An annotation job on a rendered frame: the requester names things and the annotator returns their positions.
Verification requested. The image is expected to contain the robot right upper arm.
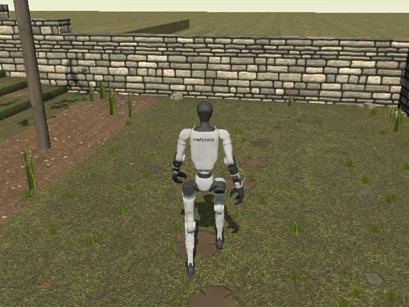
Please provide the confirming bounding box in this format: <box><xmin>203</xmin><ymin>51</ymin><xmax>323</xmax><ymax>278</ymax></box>
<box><xmin>218</xmin><ymin>129</ymin><xmax>234</xmax><ymax>166</ymax></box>

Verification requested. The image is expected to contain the robot right hand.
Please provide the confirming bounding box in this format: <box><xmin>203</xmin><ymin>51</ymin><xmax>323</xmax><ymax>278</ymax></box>
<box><xmin>229</xmin><ymin>186</ymin><xmax>244</xmax><ymax>205</ymax></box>

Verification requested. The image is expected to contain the robot left forearm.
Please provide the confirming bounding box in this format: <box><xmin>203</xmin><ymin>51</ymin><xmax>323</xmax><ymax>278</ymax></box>
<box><xmin>172</xmin><ymin>152</ymin><xmax>182</xmax><ymax>175</ymax></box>

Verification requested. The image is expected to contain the humanoid robot head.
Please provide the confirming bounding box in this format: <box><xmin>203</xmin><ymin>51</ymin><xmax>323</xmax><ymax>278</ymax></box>
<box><xmin>194</xmin><ymin>101</ymin><xmax>215</xmax><ymax>132</ymax></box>

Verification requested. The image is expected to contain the left robot foot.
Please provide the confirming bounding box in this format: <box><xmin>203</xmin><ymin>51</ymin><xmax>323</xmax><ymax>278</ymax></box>
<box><xmin>185</xmin><ymin>258</ymin><xmax>195</xmax><ymax>276</ymax></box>

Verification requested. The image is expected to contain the robot left hand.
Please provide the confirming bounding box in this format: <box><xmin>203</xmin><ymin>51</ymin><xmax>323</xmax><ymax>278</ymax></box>
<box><xmin>172</xmin><ymin>172</ymin><xmax>187</xmax><ymax>184</ymax></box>

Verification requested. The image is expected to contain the robot right forearm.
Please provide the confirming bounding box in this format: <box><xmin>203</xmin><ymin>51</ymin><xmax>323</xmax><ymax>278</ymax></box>
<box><xmin>228</xmin><ymin>156</ymin><xmax>242</xmax><ymax>189</ymax></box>

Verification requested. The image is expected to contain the robot left upper arm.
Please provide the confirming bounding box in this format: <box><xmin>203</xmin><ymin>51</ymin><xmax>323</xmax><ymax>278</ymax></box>
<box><xmin>175</xmin><ymin>129</ymin><xmax>191</xmax><ymax>162</ymax></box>

